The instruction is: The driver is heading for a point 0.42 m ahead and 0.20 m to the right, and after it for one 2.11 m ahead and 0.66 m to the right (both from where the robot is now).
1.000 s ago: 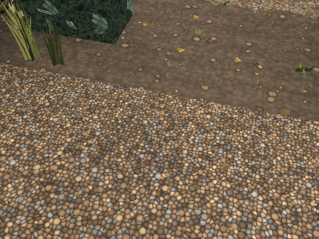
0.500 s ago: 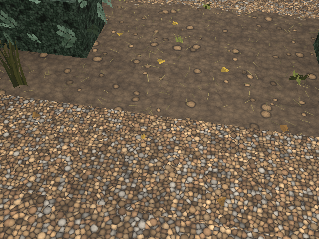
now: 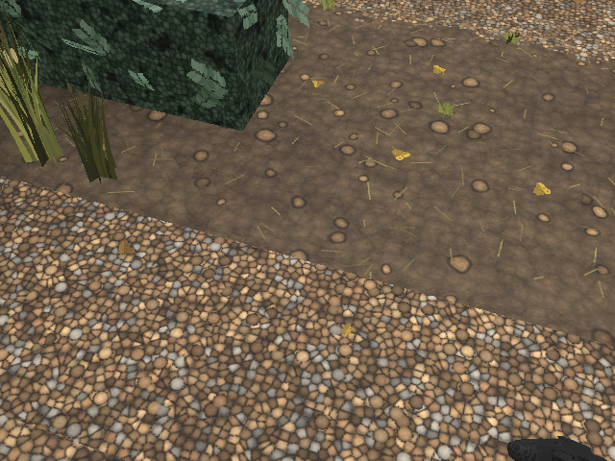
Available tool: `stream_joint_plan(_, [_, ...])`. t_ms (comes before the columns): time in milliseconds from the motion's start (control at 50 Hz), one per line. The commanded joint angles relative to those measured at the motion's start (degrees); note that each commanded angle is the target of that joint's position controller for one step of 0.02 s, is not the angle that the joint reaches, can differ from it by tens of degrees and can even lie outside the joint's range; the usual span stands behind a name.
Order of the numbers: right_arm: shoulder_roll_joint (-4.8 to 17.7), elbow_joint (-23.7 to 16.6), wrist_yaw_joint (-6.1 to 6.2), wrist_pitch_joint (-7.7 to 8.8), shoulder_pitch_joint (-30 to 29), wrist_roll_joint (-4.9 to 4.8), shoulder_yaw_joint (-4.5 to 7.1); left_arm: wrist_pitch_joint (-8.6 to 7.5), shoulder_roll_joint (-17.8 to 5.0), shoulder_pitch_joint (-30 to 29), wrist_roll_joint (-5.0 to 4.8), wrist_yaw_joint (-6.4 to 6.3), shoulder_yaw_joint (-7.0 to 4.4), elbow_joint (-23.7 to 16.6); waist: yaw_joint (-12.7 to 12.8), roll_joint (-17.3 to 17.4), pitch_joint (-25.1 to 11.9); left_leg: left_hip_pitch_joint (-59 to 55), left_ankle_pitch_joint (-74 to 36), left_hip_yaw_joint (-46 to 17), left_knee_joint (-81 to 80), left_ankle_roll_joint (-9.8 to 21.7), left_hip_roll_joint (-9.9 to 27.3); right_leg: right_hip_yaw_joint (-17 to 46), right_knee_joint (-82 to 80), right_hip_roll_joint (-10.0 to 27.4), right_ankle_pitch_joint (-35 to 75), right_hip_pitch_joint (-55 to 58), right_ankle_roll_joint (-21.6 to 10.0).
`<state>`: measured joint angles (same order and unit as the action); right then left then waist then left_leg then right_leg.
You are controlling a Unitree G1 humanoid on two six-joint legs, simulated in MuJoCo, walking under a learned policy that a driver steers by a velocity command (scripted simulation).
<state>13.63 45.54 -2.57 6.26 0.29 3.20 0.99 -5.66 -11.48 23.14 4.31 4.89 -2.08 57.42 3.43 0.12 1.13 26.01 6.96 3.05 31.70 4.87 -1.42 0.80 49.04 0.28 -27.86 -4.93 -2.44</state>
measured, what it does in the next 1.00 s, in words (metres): goes down, turning right: right foot 0.18 m lower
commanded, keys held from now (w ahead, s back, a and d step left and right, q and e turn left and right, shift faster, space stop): w+e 0.70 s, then w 0.30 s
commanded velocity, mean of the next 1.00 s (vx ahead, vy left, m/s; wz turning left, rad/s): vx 0.50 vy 0.00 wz -0.41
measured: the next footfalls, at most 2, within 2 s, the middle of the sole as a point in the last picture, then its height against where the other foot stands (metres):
right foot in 0.68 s outside the picture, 0.18 m lower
left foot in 1.04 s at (388, 345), level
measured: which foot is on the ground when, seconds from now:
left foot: down 0.00-0.68, up 0.70-1.00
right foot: up 0.00-0.66, down 0.68-1.00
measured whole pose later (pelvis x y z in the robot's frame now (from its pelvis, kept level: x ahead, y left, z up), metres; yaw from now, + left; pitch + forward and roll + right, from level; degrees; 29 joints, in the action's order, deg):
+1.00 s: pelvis +0.61 -0.17 -0.17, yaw -28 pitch +3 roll -3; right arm 13.4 46.0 1.2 6.1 2.7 -1.2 2.8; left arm -3.7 -13.5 16.2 -2.1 -1.1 -3.2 56.8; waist 2.5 2.2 -1.5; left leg 37.9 -1.4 -3.3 38.2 -2.0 6.2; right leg 1.1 26.7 -4.0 -21.9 -7.3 -1.3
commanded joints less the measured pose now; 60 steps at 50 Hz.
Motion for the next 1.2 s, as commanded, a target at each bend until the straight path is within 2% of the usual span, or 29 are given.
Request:
stream_joint_plan(20, [7.2,6.4,1.87,0.85,23.8,-0.24,3.33,-0.86,-7.1,-5.3,-1.31,-1.23,-1.50,-3.9,-10.7,4.0,0.8,-34.2,14.4,-27.8,-19.1,10.3,18.5,4.4,20.9,2.8,3.5,-40.3,-3.9])
stream_joint_plan(80, [-1.6,5.7,2.45,0.52,15.5,-0.22,0.72,-0.57,0.3,-3.1,0.77,-2.89,0.46,-3.6,-3.5,1.8,-0.8,-18.3,-0.2,-16.6,-23.5,9.4,17.4,5.8,15.1,7.9,10.3,-26.5,-3.7])
stream_joint_plan(140, [-0.2,6.5,2.31,1.72,15.4,0.65,1.55,-0.35,0.0,-5.6,-0.98,-1.93,0.38,-4.6,-3.5,1.1,0.5,-15.7,-6.5,-7.2,-26.4,8.3,15.4,4.2,8.4,7.9,16.8,-27.9,-0.9])
stream_joint_plan(180, [2.0,8.7,1.55,1.78,19.9,2.33,2.17,0.11,0.2,-9.0,-0.42,-0.73,0.48,-6.5,-4.7,1.3,0.6,-14.2,-11.3,-1.6,-25.1,8.2,14.1,2.5,5.6,7.6,24.4,-28.0,0.4])
stream_joint_plan(240, [0.6,9.9,0.70,1.07,21.9,3.83,1.67,0.42,-0.1,-4.9,0.40,1.36,0.97,-6.3,-3.2,0.8,1.8,-11.1,-13.9,1.4,-21.2,8.8,14.7,3.5,11.3,6.6,34.3,-27.0,-0.3])
stream_joint_plan(280, [-2.7,12.1,2.13,1.68,26.6,3.17,0.14,-0.12,-2.3,-11.8,0.61,0.45,0.57,-9.2,-5.5,-0.1,4.2,-26.0,-8.9,-0.8,-18.0,8.0,16.2,8.9,1.6,7.9,39.9,-41.3,-1.0])
stream_joint_plan(340, [-2.0,18.0,3.11,1.68,40.4,3.97,-0.35,0.77,-0.6,-17.9,-0.31,-0.63,1.04,-10.8,-10.1,1.6,6.0,-42.7,-9.6,-3.4,-13.6,9.0,19.6,10.7,-8.0,7.7,46.2,-54.9,-0.1])
stream_joint_plan(380, [-2.6,17.5,2.50,1.76,38.5,3.51,-1.33,0.98,0.8,-21.5,-0.29,-0.32,1.56,-11.6,-9.9,1.8,6.6,-30.2,-5.5,3.9,-13.0,7.1,14.0,4.1,-16.3,7.3,58.5,-41.2,-1.1])
stream_joint_plan(440, [-3.4,17.6,1.53,1.57,37.7,3.20,-2.32,2.41,-0.4,-22.4,0.31,0.49,1.30,-13.0,-8.6,0.8,10.9,-21.1,-2.4,4.7,-12.4,6.2,15.1,2.4,-14.1,7.5,54.9,-32.6,-2.5])
stream_joint_plan(520, [-3.5,19.6,4.69,0.89,43.9,1.54,-2.63,3.39,1.0,-27.4,1.26,0.41,2.19,-14.5,-11.8,-0.1,12.0,-32.9,-1.8,3.5,-6.4,4.6,15.7,0.9,-23.3,8.7,47.8,-37.7,-0.8])
stream_joint_plan(600, [-1.5,20.6,5.67,-0.94,44.9,0.12,-1.68,3.12,0.2,-30.0,1.87,0.14,2.78,-13.0,-13.4,-2.7,12.9,-34.6,-6.8,5.9,-2.9,3.5,14.8,-2.3,-30.7,8.4,42.3,-32.6,-0.1])
stream_joint_plan(620, [6.5,18.3,6.55,-2.80,33.9,-6.79,1.70,2.90,-3.0,-33.2,-11.12,0.81,0.60,-14.9,-9.4,-4.0,19.2,-25.6,-22.0,6.3,12.2,1.2,15.7,-4.7,-27.1,2.8,41.4,-31.4,-2.0])
stream_joint_plan(660, [3.9,17.4,5.97,-2.94,34.6,-5.56,1.04,3.24,-5.6,-10.5,-8.81,0.75,-1.17,-7.7,-0.9,-2.0,-0.5,-15.7,-23.3,9.4,40.6,-0.9,13.5,-6.4,-28.0,0.5,55.3,1.1,-5.2])
stream_joint_plan(680, [3.3,16.2,4.72,-1.69,31.3,-4.97,1.28,4.19,-9.9,2.3,-7.36,-0.67,-3.16,-3.9,6.3,-7.7,-6.8,-0.4,5.2,12.0,66.8,-6.4,5.0,-2.1,-30.1,5.6,70.7,22.0,-9.7])
stream_joint_plan(700, [-1.1,12.8,3.19,0.53,34.5,-3.60,0.37,3.96,-16.0,6.4,-4.58,-2.24,-3.19,-2.0,5.0,-17.8,-17.9,23.6,44.0,2.7,89.0,-7.0,3.2,7.1,-7.0,14.8,100.3,48.0,-14.9])
stream_joint_plan(720, [2.2,9.8,1.86,3.05,33.9,-6.38,0.91,3.52,-15.7,8.8,-3.99,-2.73,-3.30,-1.7,7.2,-17.3,-30.8,29.3,39.9,-8.7,88.8,-7.1,4.3,17.8,-5.7,21.3,101.2,55.6,-24.3])
stream_joint_plan(740, [3.1,4.9,1.81,3.60,29.1,-7.46,0.99,4.00,-14.8,7.4,-4.74,-3.03,-3.59,-1.6,5.5,-8.6,-33.0,34.6,36.9,-9.3,83.6,-7.7,6.2,23.5,-13.3,22.4,75.2,52.4,-26.5])
stream_joint_plan(780, [-0.4,3.5,3.43,1.90,25.6,-7.08,0.15,5.03,-12.3,0.0,-5.14,-4.62,-2.93,-2.7,-0.3,4.2,-22.6,37.4,29.2,-6.0,78.9,-8.0,10.4,26.9,-23.5,23.7,40.3,29.6,-22.9])
stream_joint_plan(800, [0.7,4.0,4.23,1.03,25.2,-6.40,1.27,3.86,-10.4,-6.8,-5.16,-4.60,-2.10,-4.5,-3.9,8.4,-16.1,32.4,19.6,-7.7,68.8,-7.4,11.4,27.4,-26.9,25.3,35.6,11.9,-20.9])
stream_joint_plan(820, [0.3,3.9,4.96,-0.20,23.9,-5.56,1.40,3.05,-9.0,-12.5,-4.88,-4.11,-1.59,-5.6,-6.9,6.0,-9.1,28.7,18.8,-7.9,65.6,-7.4,12.8,27.0,-28.3,25.1,35.0,-2.5,-19.2])
stream_joint_plan(860, [-0.5,1.7,5.68,-0.91,19.0,-3.91,1.79,1.52,-9.8,-21.8,-4.93,-4.68,-1.39,-8.1,-10.4,-0.5,3.1,8.6,9.7,-7.4,33.6,-8.8,12.9,10.6,-35.8,12.3,31.9,-31.2,-12.8])
stream_joint_plan(900, [0.8,2.8,5.10,0.52,16.6,-3.01,2.37,0.52,-9.4,-17.7,-4.64,-5.98,-1.75,-7.2,-7.9,-4.4,-1.0,-6.1,-11.3,-4.0,16.2,-9.1,8.1,2.3,-33.1,4.2,31.1,-33.0,-10.7])
stream_joint_plan(960, [2.6,0.1,3.76,-0.26,8.6,-4.70,2.52,0.70,-11.1,-13.0,-6.97,-6.54,-2.90,-4.6,-5.4,-6.8,-1.5,-1.9,-13.5,-5.3,5.7,-7.5,7.3,7.3,-33.8,9.5,27.9,-17.5,-10.7])
stream_joint_plan(1040, [7.6,1.2,2.69,-0.27,11.6,-3.66,5.07,2.57,-10.0,-8.5,-6.27,-6.09,-3.17,-2.8,-7.8,-1.7,-2.2,-6.8,-5.0,-2.5,2.6,-1.8,4.3,7.2,-20.6,8.6,32.0,-7.7,-6.1])
stream_joint_plan(1060, [10.2,3.7,2.47,-0.17,19.7,-3.53,6.21,2.96,-7.3,-6.2,-5.52,-5.80,-2.40,-2.7,-9.9,3.6,-6.8,-17.6,-8.1,-5.4,3.0,0.2,6.6,2.8,-6.1,3.3,29.1,-12.1,-4.1])
stream_joint_plan(1080, [15.7,6.2,1.76,-0.23,27.8,-3.12,7.53,1.96,-1.6,1.7,-6.11,-5.49,-1.03,-2.4,-8.6,20.3,-14.3,-37.5,4.4,-30.6,-3.8,10.5,20.1,-2.2,19.9,-5.5,10.2,-32.1,0.2])
stream_joint_plan(1100, [11.8,6.5,1.30,-0.08,30.9,-3.73,6.56,0.97,-4.6,-0.8,-5.89,-4.96,-1.44,-2.6,-10.5,20.7,-18.8,-42.1,20.6,-49.6,-14.8,12.0,22.8,4.9,28.4,-5.8,-4.7,-41.0,-0.5])
stream_joint_plan(1140, [8.6,4.0,1.84,-0.14,20.2,-3.03,5.16,0.51,-8.7,-13.8,-6.62,-5.44,-2.60,-6.3,-9.6,7.6,-7.6,-29.4,23.1,-37.9,-15.7,7.6,20.5,4.2,29.0,0.6,4.8,-46.1,-2.7])
stream_joint_plan(1200, [4.7,3.7,2.05,-0.11,11.7,-2.51,4.16,1.54,-7.4,-12.7,-5.32,-6.08,-3.32,-5.7,-3.5,7.3,-5.3,-13.3,6.5,-23.4,-17.8,5.4,15.3,3.8,16.7,5.4,11.7,-33.9,-3.0])
Keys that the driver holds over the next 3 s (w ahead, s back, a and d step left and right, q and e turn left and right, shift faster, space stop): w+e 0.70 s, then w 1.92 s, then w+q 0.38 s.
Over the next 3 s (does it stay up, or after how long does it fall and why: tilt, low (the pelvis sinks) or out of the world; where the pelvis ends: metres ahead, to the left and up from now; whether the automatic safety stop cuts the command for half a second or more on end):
stays up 1.59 -0.73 -0.16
